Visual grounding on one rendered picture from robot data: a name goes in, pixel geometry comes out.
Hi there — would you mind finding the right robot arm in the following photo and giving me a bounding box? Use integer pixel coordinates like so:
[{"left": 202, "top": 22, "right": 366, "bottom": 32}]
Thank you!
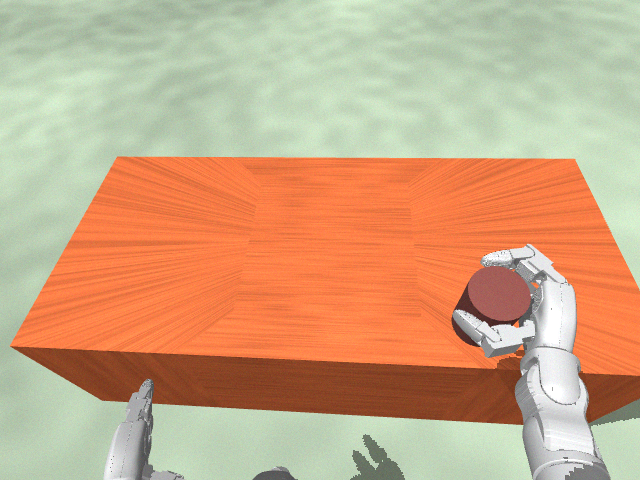
[{"left": 515, "top": 346, "right": 611, "bottom": 480}]

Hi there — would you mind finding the right robot hand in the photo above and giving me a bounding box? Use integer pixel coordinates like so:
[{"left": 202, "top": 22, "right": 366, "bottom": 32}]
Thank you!
[{"left": 452, "top": 244, "right": 577, "bottom": 358}]

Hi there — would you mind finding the left robot hand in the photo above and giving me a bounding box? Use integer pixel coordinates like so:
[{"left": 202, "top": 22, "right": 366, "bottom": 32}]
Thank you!
[{"left": 103, "top": 379, "right": 185, "bottom": 480}]

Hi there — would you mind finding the can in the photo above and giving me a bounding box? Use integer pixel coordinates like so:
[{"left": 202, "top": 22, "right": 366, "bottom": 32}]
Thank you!
[{"left": 452, "top": 266, "right": 531, "bottom": 347}]

